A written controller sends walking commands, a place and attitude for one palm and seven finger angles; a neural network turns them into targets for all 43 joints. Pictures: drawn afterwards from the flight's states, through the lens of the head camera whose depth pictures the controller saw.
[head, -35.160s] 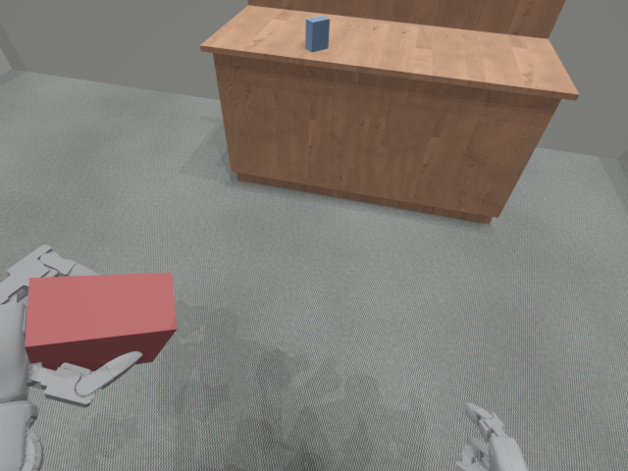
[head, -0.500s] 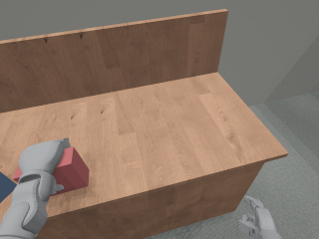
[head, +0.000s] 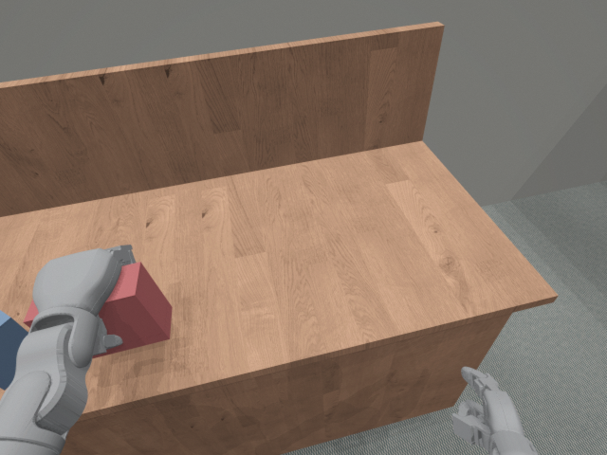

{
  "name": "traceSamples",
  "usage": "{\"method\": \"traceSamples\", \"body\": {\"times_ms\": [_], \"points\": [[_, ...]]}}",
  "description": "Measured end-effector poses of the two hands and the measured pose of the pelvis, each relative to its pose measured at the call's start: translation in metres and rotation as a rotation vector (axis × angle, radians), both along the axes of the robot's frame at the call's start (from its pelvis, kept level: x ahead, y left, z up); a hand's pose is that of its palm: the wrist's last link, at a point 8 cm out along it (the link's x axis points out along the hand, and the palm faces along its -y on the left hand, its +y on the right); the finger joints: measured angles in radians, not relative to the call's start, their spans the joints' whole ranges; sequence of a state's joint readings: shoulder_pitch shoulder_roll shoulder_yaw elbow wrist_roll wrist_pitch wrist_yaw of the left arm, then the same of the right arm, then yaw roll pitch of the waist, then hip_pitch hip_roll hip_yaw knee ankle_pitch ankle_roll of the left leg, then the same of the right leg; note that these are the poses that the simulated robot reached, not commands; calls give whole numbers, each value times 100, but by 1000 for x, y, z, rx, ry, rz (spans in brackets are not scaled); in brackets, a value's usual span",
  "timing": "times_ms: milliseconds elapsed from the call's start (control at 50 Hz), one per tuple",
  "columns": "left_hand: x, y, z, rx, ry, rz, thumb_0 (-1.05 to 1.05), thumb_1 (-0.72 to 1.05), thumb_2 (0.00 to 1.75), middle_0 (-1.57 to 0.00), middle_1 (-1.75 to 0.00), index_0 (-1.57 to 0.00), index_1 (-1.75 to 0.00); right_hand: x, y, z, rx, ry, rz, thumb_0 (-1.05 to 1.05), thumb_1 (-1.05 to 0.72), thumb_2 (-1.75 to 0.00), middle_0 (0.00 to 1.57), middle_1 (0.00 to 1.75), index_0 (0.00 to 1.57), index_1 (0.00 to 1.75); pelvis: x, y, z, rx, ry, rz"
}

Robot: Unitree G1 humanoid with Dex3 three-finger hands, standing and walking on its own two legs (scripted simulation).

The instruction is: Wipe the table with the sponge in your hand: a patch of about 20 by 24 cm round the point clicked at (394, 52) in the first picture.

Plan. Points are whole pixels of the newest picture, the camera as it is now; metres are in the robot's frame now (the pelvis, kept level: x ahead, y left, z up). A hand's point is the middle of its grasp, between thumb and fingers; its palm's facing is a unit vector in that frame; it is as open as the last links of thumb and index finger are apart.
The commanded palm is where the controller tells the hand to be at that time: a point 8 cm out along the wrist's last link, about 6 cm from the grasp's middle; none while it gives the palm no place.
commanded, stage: lift the sponge slowly off the table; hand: left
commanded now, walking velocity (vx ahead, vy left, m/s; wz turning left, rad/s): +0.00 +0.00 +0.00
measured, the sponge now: (112, 320) +0.24 +0.31 +0.05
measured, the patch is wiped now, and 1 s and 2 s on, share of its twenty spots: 1.00 1.00 1.00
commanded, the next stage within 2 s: bring the sponge back beside the body in 0.26 s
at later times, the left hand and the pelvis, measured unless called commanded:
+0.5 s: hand (104, 302) +0.24 +0.30 +0.10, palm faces +0.00 -0.07 -1.00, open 9.8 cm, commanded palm +0.22 +0.31 +0.17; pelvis +0.00 +0.00 +0.00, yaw +0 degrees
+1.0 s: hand (96, 322) +0.21 +0.29 +0.10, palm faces +0.04 -0.09 -0.99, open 9.8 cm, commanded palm +0.18 +0.29 +0.17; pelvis -0.01 +0.00 +0.00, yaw -1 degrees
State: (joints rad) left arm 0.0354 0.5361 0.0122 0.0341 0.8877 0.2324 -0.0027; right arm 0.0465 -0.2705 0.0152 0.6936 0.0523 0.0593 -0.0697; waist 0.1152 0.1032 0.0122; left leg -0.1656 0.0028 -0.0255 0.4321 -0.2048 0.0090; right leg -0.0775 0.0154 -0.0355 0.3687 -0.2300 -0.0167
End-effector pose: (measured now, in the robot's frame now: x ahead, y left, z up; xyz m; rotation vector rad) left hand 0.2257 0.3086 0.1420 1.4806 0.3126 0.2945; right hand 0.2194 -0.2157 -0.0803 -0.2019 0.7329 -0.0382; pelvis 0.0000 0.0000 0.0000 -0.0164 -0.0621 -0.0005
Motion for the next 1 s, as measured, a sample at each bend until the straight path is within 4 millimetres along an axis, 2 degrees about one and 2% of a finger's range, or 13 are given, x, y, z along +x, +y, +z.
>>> {"method": "traceSamples", "body": {"times_ms": [240,460,620,800,1000], "points": [[4,-6,19,10,-37,1,-1,-47,105,-75,-136,-76,-137,6,10,4,27,-15,29,1,-90,-90,20,30,20,30,-2,0,1,3,-3,-2],[-3,-6,10,-6,9,2,-1,-47,105,-75,-136,-76,-137,2,1,4,7,-11,25,1,-90,-90,20,30,20,30,-4,-3,1,2,-8,-2],[-5,-9,11,-2,-12,-12,-1,-47,105,-75,-136,-76,-137,-2,-5,2,-1,-5,12,2,-90,-90,20,30,20,30,-4,-5,1,2,-10,-7],[-21,-12,15,-13,-30,4,-1,-47,105,-75,-136,-76,-137,1,-5,5,10,-27,16,2,-90,-90,20,30,20,30,-4,-4,0,3,-15,-12],[-37,-18,14,-24,-41,-5,-1,-47,105,-75,-136,-77,-137,10,7,13,17,-68,46,2,-90,-90,20,30,20,30,-8,-4,0,2,-28,-11]]}}
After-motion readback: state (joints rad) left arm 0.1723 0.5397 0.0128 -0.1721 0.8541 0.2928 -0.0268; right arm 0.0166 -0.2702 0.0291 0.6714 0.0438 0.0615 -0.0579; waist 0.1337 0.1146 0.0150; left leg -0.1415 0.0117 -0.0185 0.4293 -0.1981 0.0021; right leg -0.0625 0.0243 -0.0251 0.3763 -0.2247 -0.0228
